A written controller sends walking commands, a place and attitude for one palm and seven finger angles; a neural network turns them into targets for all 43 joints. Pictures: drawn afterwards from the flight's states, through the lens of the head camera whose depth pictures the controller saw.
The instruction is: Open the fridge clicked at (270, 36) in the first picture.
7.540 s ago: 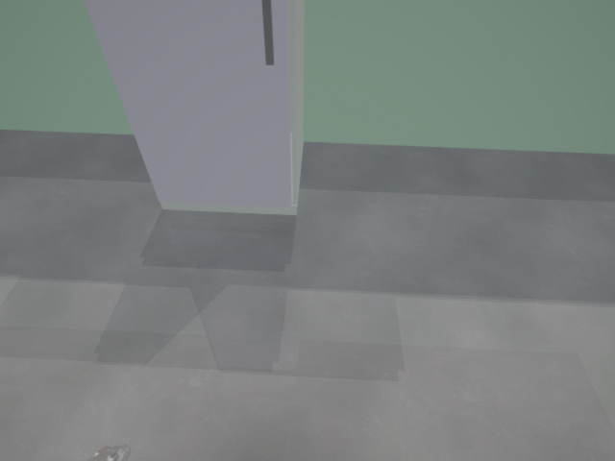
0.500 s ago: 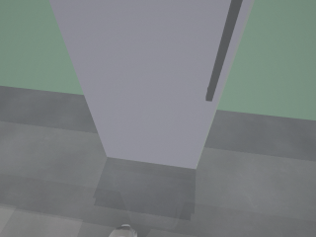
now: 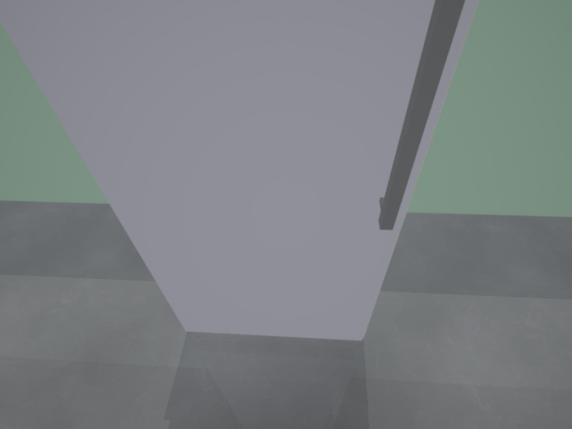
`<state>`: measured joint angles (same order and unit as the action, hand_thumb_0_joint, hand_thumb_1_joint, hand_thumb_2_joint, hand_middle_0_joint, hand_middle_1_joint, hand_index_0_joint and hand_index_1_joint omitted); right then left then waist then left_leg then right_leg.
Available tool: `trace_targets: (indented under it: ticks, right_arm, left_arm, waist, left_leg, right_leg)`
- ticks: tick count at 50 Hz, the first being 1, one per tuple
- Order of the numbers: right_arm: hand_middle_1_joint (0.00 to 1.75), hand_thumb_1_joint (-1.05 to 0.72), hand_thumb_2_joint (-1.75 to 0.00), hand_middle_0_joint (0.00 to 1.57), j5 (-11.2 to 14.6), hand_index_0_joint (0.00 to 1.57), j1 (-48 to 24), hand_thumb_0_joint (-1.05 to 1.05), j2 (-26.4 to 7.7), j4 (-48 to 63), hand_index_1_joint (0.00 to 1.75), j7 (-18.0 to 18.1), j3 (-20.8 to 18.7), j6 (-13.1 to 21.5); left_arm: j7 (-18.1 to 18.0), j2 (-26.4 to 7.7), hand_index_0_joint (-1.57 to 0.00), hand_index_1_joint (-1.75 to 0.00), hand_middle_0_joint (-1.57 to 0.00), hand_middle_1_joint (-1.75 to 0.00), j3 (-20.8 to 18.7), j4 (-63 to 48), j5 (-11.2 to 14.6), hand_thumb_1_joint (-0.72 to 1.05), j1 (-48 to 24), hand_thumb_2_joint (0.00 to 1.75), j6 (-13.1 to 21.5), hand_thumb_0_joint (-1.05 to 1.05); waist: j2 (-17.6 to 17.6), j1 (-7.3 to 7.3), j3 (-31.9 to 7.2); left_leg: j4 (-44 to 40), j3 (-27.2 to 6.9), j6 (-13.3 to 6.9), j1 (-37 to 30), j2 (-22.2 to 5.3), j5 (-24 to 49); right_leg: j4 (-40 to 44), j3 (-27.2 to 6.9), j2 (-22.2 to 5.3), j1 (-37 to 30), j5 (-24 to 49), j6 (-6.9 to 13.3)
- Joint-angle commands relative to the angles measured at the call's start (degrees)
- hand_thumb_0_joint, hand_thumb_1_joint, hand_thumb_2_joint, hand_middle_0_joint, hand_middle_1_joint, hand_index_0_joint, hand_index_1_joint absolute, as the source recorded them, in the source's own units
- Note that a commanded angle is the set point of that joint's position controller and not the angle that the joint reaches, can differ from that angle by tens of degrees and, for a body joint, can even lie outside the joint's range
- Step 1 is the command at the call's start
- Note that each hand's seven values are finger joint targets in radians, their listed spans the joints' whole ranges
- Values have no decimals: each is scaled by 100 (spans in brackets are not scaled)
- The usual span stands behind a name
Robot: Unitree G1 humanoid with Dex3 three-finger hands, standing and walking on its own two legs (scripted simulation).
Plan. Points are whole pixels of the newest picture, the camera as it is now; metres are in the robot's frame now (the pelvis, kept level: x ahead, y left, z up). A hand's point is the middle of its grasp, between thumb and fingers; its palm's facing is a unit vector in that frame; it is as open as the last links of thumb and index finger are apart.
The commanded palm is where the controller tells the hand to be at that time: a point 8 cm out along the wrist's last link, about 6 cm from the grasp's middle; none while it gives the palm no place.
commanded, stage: come to a stop and stand still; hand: right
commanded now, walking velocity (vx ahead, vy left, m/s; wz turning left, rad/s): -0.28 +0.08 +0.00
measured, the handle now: (407, 127) +0.48 -0.17 +0.19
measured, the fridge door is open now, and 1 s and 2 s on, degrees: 0 0 0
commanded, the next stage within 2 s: look again from close up in 1.28 s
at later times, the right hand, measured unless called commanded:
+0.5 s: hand out of the picture -0.03 -0.14 -0.15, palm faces +0.07 +0.97 -0.22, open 7.4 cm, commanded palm none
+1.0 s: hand out of the picture -0.06 -0.16 -0.17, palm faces +0.05 +0.98 -0.18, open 7.4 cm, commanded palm none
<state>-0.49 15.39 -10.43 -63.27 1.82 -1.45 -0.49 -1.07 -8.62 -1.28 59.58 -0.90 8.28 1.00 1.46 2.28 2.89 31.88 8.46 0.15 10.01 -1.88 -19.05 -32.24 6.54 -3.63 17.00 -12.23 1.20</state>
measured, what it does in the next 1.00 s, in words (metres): steps on the spot: left foot, then right foot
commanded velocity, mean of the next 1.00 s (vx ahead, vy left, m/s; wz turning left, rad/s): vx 0.02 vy -0.04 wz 0.00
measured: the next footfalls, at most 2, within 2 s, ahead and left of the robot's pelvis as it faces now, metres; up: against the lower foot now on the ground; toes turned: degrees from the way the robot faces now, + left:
left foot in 0.28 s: +0.05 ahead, +0.13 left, +0.00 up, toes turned +2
right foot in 0.62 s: -0.05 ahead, -0.10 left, +0.00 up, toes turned -5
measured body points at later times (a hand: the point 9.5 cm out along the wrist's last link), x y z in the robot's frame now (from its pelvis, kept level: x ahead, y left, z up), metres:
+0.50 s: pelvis -0.04 +0.04 +0.01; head -0.05 +0.06 +0.46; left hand -0.01 +0.29 -0.15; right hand -0.03 -0.19 -0.14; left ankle -0.02 +0.16 -0.73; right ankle -0.06 -0.09 -0.69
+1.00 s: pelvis -0.05 +0.01 +0.01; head -0.05 +0.01 +0.46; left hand -0.06 +0.21 -0.15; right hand -0.06 -0.21 -0.15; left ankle -0.02 +0.16 -0.73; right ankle -0.09 -0.10 -0.73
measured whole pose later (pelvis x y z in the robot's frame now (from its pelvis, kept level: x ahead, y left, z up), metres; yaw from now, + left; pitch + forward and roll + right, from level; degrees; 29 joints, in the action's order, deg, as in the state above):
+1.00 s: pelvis -0.05 +0.01 +0.01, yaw +0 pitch -2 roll +0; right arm -0.7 15.3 -8.8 -66.3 1.5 -0.1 -0.3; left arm -1.4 -6.1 0.0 65.4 -0.7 17.8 0.7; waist 0.7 0.8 1.5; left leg 24.2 2.6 2.7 11.6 -4.5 -10.2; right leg -23.3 4.5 -0.4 5.1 -16.1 0.6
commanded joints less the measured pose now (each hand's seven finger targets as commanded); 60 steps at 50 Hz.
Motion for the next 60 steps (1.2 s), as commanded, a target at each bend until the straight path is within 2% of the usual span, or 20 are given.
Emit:
trace_targets:
  ticks: [1, 7, 10, 12, 13, 14, 16, 18, 20, 25, 28, 30, 31, 33, 45, 54, 55, 57, 58, 60]
  right_arm:
    - [30, -90, -90, 20, 10, 20, 331, 0, -482, 368, 30, 74, -134, -98]
    - [30, -90, -90, 20, -25, 20, 271, 0, -317, 638, 30, 32, -254, -150]
    - [30, -90, -90, 20, -47, 20, 640, 0, -205, 616, 30, 13, -214, -108]
    - [30, -90, -90, 20, -103, 20, 971, 0, -325, 497, 30, 30, -197, -33]
    - [30, -90, -90, 20, -160, 20, 800, 0, -724, 589, 30, 44, -198, 50]
    - [30, -90, -90, 20, -150, 20, 354, 0, -1084, 795, 30, 20, -223, 33]
    - [30, -90, -90, 20, -144, 20, -51, 0, -1166, 907, 30, 28, -291, 54]
    - [30, -90, -90, 20, -132, 20, -294, 0, -1019, 909, 30, 16, -262, 68]
    - [30, -90, -90, 20, -124, 20, -128, 0, -961, 860, 30, -3, -260, 106]
    - [30, -90, -90, 20, -136, 20, 423, 0, -997, 611, 30, 2, -311, 115]
    - [30, -90, -90, 20, -72, 20, 207, 0, -950, 505, 30, 13, -302, 89]
    - [30, -90, -90, 20, 10, 20, 77, 0, -627, 514, 30, 5, -216, 49]
    - [30, -90, -90, 20, 16, 20, 121, 0, -430, 520, 30, -13, -163, 33]
    - [30, -90, -90, 20, -29, 20, -113, 0, -334, 411, 30, -21, -92, 0]
    - [30, -90, -90, 20, -25, 20, 252, 0, -285, -154, 30, 17, 49, 55]
    - [30, -90, -90, 20, -25, 20, 385, 0, -228, -192, 30, 43, 50, 104]
    - [30, -90, -90, 20, -66, 20, 674, 0, -422, -324, 30, 274, 111, 202]
    - [30, -90, -90, 20, -47, 20, 509, 0, -472, -32, 30, 148, 107, 234]
    - [30, -90, -90, 20, -58, 20, 450, 0, -404, 25, 30, 106, 111, 242]
    - [30, -90, -90, 20, -56, 20, 407, 0, -346, 70, 30, 56, 124, 229]
  left_arm:
    - [-192, -1042, -20, -30, -20, -30, -231, -120, 10, 90, 499, 90, -89, 0]
    - [-125, -1175, -20, -30, -20, -30, -420, -450, -34, 90, 17, 90, -223, 0]
    - [-52, -1107, -20, -30, -20, -30, -431, -539, -33, 90, -235, 90, -239, 0]
    - [6, -822, -20, -30, -20, -30, -387, -538, 30, 90, -224, 90, -260, 0]
    - [53, -431, -20, -30, -20, -30, -325, -590, 84, 90, -80, 90, -286, 0]
    - [109, -343, -20, -30, -20, -30, -295, -710, 69, 90, -185, 90, -347, 0]
    - [139, -551, -20, -30, -20, -30, -323, -676, 8, 90, -338, 90, -424, 0]
    - [174, -652, -20, -30, -20, -30, -336, -419, -20, 90, 156, 90, -378, 0]
    - [182, -606, -20, -30, -20, -30, -291, -322, -37, 90, 366, 90, -316, 0]
    - [132, -501, -20, -30, -20, -30, -195, -381, -10, 90, 371, 90, -203, 0]
    - [57, -422, -20, -30, -20, -30, -123, -136, 18, 90, 959, 90, -134, 0]
    - [6, -617, -20, -30, -20, -30, -100, 62, -2, 90, 1311, 90, -29, 0]
    - [-22, -826, -20, -30, -20, -30, -109, 32, -14, 90, 1221, 90, -10, 0]
    - [-62, -852, -20, -30, -20, -30, -86, 89, 4, 90, 949, 90, 2, 0]
    - [-105, -499, -20, -30, -20, -30, -16, 415, 51, 90, 1235, 90, 46, 0]
    - [-113, -375, -20, -30, -20, -30, -4, 499, 58, 90, 1311, 90, 64, 0]
    - [-41, -659, -20, -30, -20, -30, 23, 62, 101, 90, 863, 90, 138, 0]
    - [-12, -395, -20, -30, -20, -30, 51, -43, 21, 90, 1294, 90, 119, 0]
    - [5, -385, -20, -30, -20, -30, 58, -99, -21, 90, 1335, 90, 162, 0]
    - [-32, -455, -20, -30, -20, -30, 55, -196, 13, 90, 1346, 90, 159, 0]
  waist:
    - [-1486, -248, -383]
    - [-999, -251, -814]
    - [-1029, -97, -831]
    - [-431, 48, -581]
    - [770, -56, -346]
    - [1202, -107, 68]
    - [1234, -45, 440]
    - [723, -238, 390]
    - [671, -158, 254]
    - [712, 148, 49]
    - [800, -80, -262]
    - [-229, -169, -376]
    - [-734, -87, -350]
    - [-1179, -57, -75]
    - [-183, -131, 220]
    - [-183, -168, 189]
    - [-202, -91, 361]
    - [-708, -231, -85]
    - [-1011, -208, -141]
    - [-647, -222, -96]
  left_leg:
    - [1777, -664, 159, 1010, -164, -1430]
    - [2261, -763, 190, 1235, -98, -1190]
    - [944, -481, 157, 464, -91, -475]
    - [-630, -575, 172, -204, -197, 512]
    - [-1572, -1944, -163, 175, -1107, 44]
    - [-2294, -2689, -638, 1183, -1936, -1050]
    - [-2620, -3071, -799, 1834, -1909, -2030]
    - [-2350, -2363, -666, 1501, -1606, -1301]
    - [-2118, -2017, -622, 1030, -1473, -620]
    - [-1869, -2023, -843, 56, -1572, 310]
    - [-1416, -1642, -632, 145, -1310, 831]
    - [-777, -1099, -223, 709, -689, 621]
    - [-650, -784, -34, 663, -430, 568]
    - [-532, -451, 151, 176, -326, 642]
    - [-958, -739, 94, -23, -486, 1429]
    - [-1054, -812, 55, 14, -518, 1482]
    - [-638, -1019, -87, 77, -707, 2705]
    - [-531, -937, -217, 113, -551, 681]
    - [-398, -832, -206, 131, -458, 748]
    - [-417, -773, -177, 175, -380, 777]
  right_leg:
    - [1171, -1476, -1744, -1143, 5049, 1000]
    - [935, -1077, -1576, -1080, 3633, 979]
    - [949, -945, -1326, -469, 2005, 748]
    - [502, -687, -712, 304, -90, 290]
    - [-209, -360, -75, 637, -1155, -116]
    - [-724, -346, 136, 520, -1608, -257]
    - [-1698, -776, 69, 612, -1343, -176]
    - [-2011, -685, 76, 630, -878, -196]
    - [-1922, -571, 95, 652, -737, -254]
    - [-639, -412, 144, 520, -1173, -290]
    - [758, -321, 205, -501, -501, -269]
    - [1379, -835, -246, -1255, 313, -94]
    - [1446, -1267, -735, -942, 523, 101]
    - [1813, -1367, -799, -255, 404, 199]
    - [1630, -817, -384, -476, 490, -27]
    - [1507, -686, -318, -624, 524, -43]
    - [525, -514, -389, -133, 1349, -146]
    - [1003, -716, -178, -88, -160, -93]
    - [1030, -790, -245, -64, 151, -49]
    - [1084, -867, -292, -120, 193, 24]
